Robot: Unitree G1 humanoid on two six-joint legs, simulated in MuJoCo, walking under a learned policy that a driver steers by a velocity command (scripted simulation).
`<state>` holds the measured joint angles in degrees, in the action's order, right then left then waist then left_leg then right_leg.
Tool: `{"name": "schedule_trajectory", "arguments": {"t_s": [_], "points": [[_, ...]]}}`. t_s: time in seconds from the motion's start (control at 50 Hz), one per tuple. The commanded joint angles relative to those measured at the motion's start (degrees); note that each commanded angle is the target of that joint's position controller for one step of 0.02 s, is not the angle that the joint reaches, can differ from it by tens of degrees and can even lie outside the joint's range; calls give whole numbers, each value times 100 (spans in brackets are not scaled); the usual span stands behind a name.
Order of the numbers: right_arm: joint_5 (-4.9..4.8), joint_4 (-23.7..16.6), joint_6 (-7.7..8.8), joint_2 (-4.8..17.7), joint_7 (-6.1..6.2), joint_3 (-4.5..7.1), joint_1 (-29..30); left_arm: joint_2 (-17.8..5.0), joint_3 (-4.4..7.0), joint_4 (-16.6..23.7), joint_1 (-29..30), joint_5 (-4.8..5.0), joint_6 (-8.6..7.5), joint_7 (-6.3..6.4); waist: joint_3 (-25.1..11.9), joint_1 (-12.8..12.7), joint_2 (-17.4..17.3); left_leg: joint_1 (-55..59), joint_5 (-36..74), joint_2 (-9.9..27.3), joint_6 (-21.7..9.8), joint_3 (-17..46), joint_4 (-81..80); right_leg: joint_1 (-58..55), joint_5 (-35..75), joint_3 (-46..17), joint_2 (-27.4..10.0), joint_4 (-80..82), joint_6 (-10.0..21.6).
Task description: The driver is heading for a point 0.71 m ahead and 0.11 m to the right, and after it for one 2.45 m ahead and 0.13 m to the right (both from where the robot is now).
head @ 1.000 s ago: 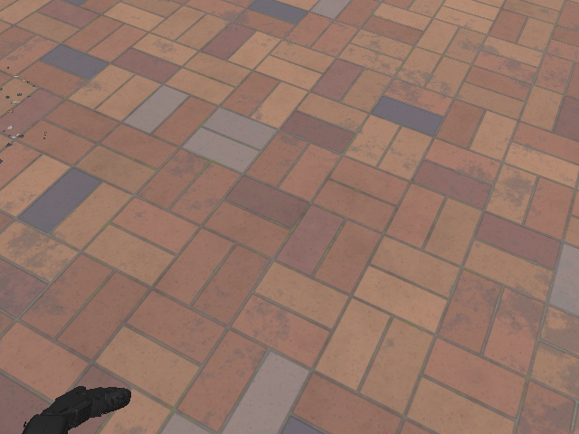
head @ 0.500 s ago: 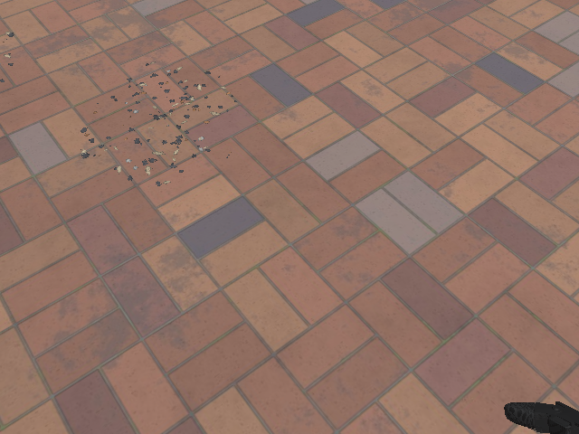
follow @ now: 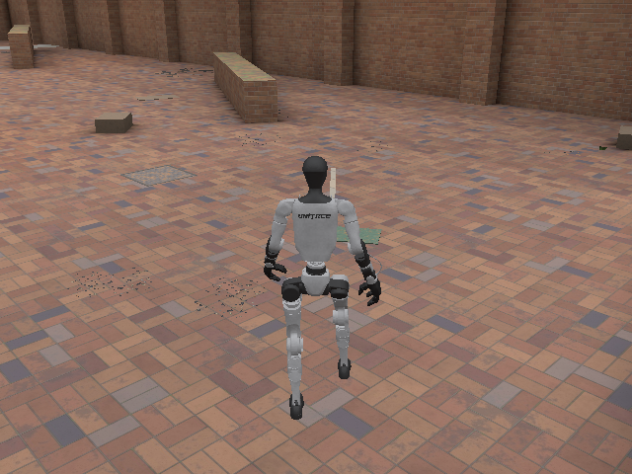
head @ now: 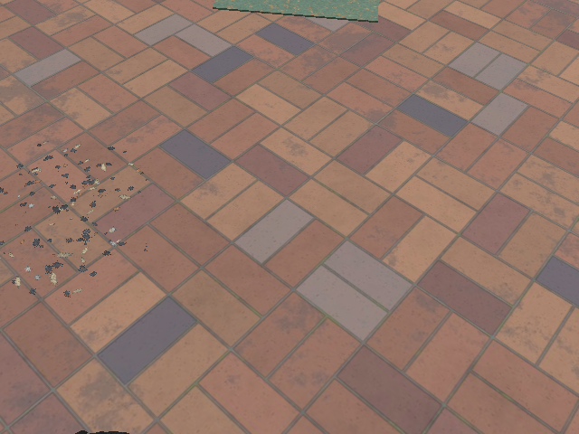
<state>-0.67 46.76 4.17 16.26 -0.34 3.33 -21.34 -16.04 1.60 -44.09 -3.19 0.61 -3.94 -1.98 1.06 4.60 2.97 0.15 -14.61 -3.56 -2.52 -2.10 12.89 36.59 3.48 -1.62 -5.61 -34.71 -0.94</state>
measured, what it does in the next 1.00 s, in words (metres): walks ahead: right foot, then left foot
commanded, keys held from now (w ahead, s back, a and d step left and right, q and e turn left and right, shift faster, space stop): w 0.70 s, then w+e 0.30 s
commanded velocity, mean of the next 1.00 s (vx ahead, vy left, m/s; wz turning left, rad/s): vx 0.50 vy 0.00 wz -0.07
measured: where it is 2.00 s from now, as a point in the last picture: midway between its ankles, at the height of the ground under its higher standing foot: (307, 200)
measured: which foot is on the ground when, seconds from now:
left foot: down 0.00-0.14, up 0.16-0.62, down 0.64-1.00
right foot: up 0.00-0.10, down 0.12-0.66, up 0.68-1.00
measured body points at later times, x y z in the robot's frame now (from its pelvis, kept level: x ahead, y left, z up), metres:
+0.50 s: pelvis +0.28 -0.04 +0.00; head +0.30 -0.05 +0.45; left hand +0.29 +0.24 -0.12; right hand +0.47 -0.29 -0.10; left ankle +0.46 +0.13 -0.69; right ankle +0.21 -0.14 -0.74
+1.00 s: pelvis +0.56 +0.01 +0.00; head +0.58 +0.01 +0.45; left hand +0.73 +0.26 -0.11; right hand +0.57 -0.26 -0.13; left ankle +0.50 +0.10 -0.74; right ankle +0.71 -0.18 -0.68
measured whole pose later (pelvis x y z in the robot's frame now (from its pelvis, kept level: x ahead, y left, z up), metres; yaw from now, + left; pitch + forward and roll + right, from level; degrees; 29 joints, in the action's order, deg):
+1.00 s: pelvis +0.56 +0.01 +0.00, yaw -6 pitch +1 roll +2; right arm 0.9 51.6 5.7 14.7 0.0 3.1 -17.4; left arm -16.6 3.5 -47.8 -9.5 1.2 -2.5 -0.8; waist 1.1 3.0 2.7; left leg -0.1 -12.2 -3.3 -3.1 -9.0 11.5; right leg 39.8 1.5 -4.5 -6.1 -45.5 0.2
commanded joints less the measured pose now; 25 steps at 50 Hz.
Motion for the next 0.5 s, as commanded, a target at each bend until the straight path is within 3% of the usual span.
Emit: {"name": "schedule_trajectory", "arguments": {"t_s": [0.02, 0.06, 0.08, 0.1, 0.12, 0.14, 0.16, 0.18, 0.2, 0.22, 0.24, 0.28, 0.32, 0.38, 0.44, 0.5], "points": [[-50, -121, 2, 1031, 54, 263, -91, -460, 90, 538, 640, 17, -117, -86, 335, -74, -610, -46, 1554, 1765, -855, 789, -217, -43, -141, 8, 94, 386, 181], [-55, -41, -64, 1081, 82, 286, -80, -559, 124, 527, 485, 8, -139, -117, 221, -209, -697, 266, 2127, 1853, -744, 815, 100, -321, -580, 92, 192, 524, 336], [-52, -33, -97, 1119, 94, 293, 2, -657, 175, 455, 179, -1, -149, -110, 27, -403, -762, 323, 2945, 1783, -661, 739, 483, -816, -742, 250, 346, 610, 439], [-36, -32, -137, 1064, 108, 263, 67, -839, 290, 238, -526, -19, -149, -73, -411, -769, -706, 197, 3755, 1521, -525, 523, 1334, -1803, -711, 438, 540, 716, 588], [42, -106, -150, 844, 133, 160, 3, -1169, 420, 3, -1492, -44, -138, -18, -1186, -1130, -450, -577, 3165, 1223, -328, 280, 2708, -3393, -455, -22, 78, 456, 850], [66, -261, -43, 250, 86, -27, -672, -1774, 562, -81, -2061, -118, -95, 17, -2028, -951, 907, -2939, 726, 299, 154, 35, 5017, -5638, -1346, -2630, -1380, 734, 1786], [22, -168, 84, 417, 60, -14, -531, -1345, 448, -126, -2190, -9, -76, -8, -2356, -1104, 1154, -3829, -1852, 25, 180, 824, 5880, -5956, -2196, -4133, -1650, 1650, 2013], [-140, -284, 158, 872, 15, 116, -34, -1073, 348, -81, -1797, 18, -81, 3, -1445, -1084, 710, -4399, -1605, 388, 99, 933, 6252, -5315, -2625, -3401, -1498, 1770, 1712], [-167, -388, 190, 868, 18, 104, 367, -922, 307, -5, -1417, -7, -76, 19, -877, -956, 328, -4402, -1079, 703, 36, 738, 6049, -4504, -2396, -2662, -1278, 1863, 1520], [-85, -423, 179, 810, 44, 110, 591, -767, 261, 21, -1107, -53, -80, 11, -436, -800, 79, -4227, -669, 908, 49, 628, 5666, -3714, -1906, -2125, -1059, 2040, 1440], [-27, -392, 124, 758, 63, 137, 542, -604, 210, 51, -922, -118, -113, 3, -278, -605, 171, -3860, -359, 1082, 57, 671, 5349, -3190, -1448, -1741, -863, 2210, 1358], [-1, -293, 3, 528, 72, 104, 310, -590, 213, 16, -848, -116, -172, -5, -278, -420, 265, -3421, -111, 1145, 145, 626, 5088, -2728, -903, -1335, -728, 2489, 1417], [34, -358, -59, 443, 95, 84, 493, -722, 252, -82, -933, -85, -217, 29, -141, -390, 164, -3584, 230, 1186, 264, 580, 4677, -2608, -470, -1000, -711, 2682, 1497], [61, -508, -30, 359, 78, 46, 1074, -836, 286, -216, -1151, -61, -186, 111, 14, -537, 34, -3832, 1172, 1178, 360, 529, 3608, -2773, -137, -575, -590, 2788, 1395], [29, -629, 35, 230, 2, -17, 1671, -924, 300, -340, -1403, -9, -144, 161, 140, -756, 28, -3566, 1945, 992, 356, 340, 2538, -2835, -225, -233, -449, 2829, 1244], [-21, -778, 77, 244, -88, -38, 2168, -989, 321, -529, -1756, 33, -72, 176, 282, -940, 12, -3564, 2045, 869, 310, 293, 2000, -3250, -338, -255, -632, 2719, 1242]]}}
Velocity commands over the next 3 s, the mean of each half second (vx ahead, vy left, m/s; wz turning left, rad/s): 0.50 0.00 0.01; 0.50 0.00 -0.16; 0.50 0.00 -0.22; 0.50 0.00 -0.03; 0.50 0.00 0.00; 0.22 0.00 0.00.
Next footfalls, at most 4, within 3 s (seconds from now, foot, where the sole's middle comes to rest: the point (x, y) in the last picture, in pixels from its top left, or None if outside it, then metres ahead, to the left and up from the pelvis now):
0.12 right None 0.25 -0.14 -0.78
0.64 left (232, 410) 0.54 0.10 -0.78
1.20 right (330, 298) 0.83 -0.16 -0.78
1.72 left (262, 201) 1.18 0.01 -0.78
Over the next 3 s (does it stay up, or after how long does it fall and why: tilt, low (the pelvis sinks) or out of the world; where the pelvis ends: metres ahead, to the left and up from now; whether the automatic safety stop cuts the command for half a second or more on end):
stays up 1.59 -0.20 -0.01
